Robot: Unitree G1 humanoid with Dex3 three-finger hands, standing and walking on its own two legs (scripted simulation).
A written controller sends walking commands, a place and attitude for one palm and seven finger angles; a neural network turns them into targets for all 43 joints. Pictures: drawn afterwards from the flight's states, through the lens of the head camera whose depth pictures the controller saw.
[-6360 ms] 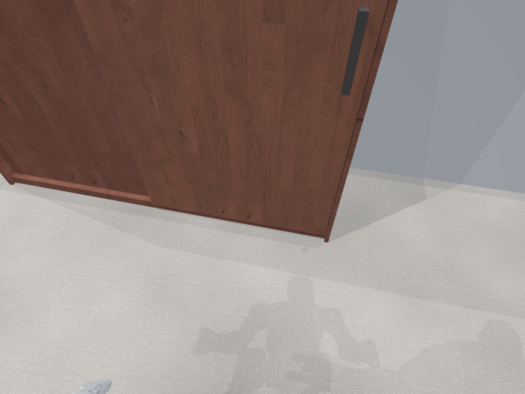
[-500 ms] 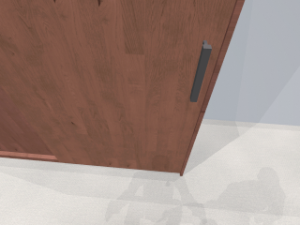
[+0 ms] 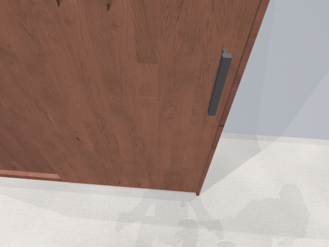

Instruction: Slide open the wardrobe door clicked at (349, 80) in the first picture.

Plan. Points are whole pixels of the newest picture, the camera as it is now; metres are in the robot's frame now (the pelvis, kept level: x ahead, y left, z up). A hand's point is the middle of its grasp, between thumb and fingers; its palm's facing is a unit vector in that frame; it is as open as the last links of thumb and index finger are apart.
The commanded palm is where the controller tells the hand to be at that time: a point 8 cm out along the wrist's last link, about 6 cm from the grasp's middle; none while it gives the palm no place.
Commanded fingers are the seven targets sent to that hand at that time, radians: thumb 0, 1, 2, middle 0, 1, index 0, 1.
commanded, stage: look again from close up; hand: right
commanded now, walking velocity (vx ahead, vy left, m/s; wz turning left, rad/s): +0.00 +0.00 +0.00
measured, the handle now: (217, 84) +0.55 -0.12 +0.11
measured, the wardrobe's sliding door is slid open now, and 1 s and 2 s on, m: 0.00 0.00 0.00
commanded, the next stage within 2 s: shuffle to correct the standing spot in 0.40 s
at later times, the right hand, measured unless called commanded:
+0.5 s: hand out of the picture +0.06 -0.22 -0.16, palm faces -0.03 +0.95 -0.30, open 7.4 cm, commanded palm none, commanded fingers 0.00 -0.90 -0.90 0.20 0.30 0.20 0.30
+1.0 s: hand out of the picture +0.03 -0.15 -0.20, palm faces +0.05 +0.99 -0.14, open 7.3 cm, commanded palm none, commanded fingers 0.00 -0.90 -0.90 0.20 0.30 0.20 0.30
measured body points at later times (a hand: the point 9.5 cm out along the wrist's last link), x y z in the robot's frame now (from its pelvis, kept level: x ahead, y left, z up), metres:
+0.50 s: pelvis +0.01 +0.01 +0.00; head +0.01 +0.01 +0.45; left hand +0.05 +0.29 -0.14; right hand +0.06 -0.27 -0.14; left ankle +0.04 +0.15 -0.74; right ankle +0.00 -0.12 -0.74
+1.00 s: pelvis +0.08 +0.00 -0.02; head +0.09 -0.01 +0.43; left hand +0.02 +0.21 -0.17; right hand +0.03 -0.21 -0.19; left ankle +0.04 +0.15 -0.74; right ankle +0.01 -0.12 -0.74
